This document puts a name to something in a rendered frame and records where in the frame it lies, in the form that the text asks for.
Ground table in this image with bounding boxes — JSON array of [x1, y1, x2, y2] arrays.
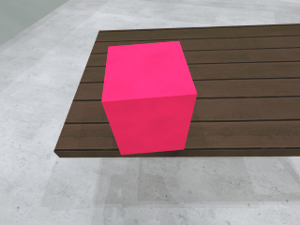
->
[[53, 23, 300, 158]]

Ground carton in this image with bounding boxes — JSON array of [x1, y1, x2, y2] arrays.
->
[[101, 41, 197, 156]]

